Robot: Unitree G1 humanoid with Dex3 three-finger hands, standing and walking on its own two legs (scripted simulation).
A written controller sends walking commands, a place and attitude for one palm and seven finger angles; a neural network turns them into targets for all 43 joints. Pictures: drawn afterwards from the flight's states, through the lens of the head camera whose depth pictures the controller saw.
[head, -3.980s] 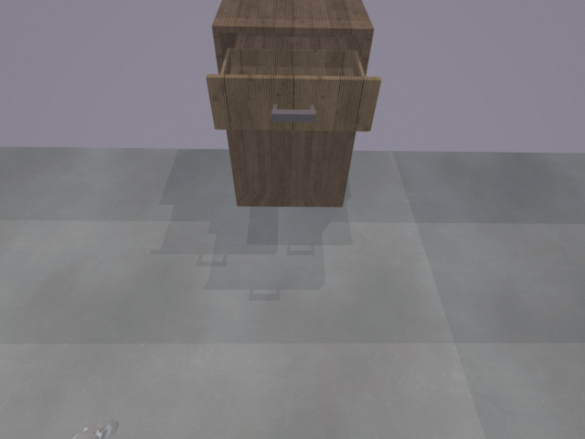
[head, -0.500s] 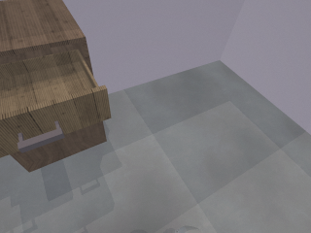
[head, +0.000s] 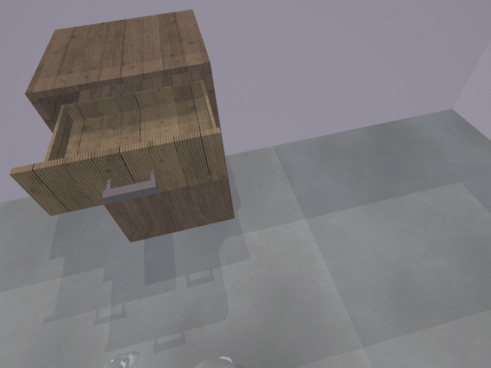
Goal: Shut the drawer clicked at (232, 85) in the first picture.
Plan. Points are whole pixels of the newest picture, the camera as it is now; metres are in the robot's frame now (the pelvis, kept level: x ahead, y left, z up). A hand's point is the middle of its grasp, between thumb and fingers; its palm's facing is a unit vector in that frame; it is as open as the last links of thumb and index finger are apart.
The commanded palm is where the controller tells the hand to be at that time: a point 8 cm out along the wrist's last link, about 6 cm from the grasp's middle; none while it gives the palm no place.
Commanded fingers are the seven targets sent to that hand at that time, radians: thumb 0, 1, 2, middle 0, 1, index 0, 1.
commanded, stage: turn to face it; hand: left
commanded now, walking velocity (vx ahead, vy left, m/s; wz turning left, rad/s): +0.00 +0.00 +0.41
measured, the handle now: (131, 185) +0.52 +0.30 -0.05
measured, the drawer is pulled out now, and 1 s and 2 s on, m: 0.30 0.30 0.30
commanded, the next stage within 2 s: take the last steps up to it in 0.24 s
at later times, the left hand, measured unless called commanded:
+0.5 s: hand out of the picture -0.09 +0.23 -0.18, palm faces +0.25 -0.94 -0.22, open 7.4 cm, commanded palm none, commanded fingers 0.00 0.90 0.90 -0.20 -0.30 -0.20 -0.30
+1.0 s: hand out of the picture +0.15 +0.19 -0.16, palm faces +0.16 -0.96 -0.21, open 7.4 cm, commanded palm none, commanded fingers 0.00 0.90 0.90 -0.20 -0.30 -0.20 -0.30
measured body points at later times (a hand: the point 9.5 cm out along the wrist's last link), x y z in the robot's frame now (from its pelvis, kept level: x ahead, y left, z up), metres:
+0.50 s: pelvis -0.03 +0.04 +0.00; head -0.02 +0.07 +0.45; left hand -0.10 +0.28 -0.17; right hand +0.13 -0.17 -0.12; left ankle -0.06 +0.13 -0.74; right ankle -0.01 -0.10 -0.69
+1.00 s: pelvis +0.08 -0.01 -0.01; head +0.10 -0.02 +0.44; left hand +0.14 +0.24 -0.14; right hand +0.00 -0.24 -0.16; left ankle -0.05 +0.11 -0.70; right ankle +0.14 -0.09 -0.74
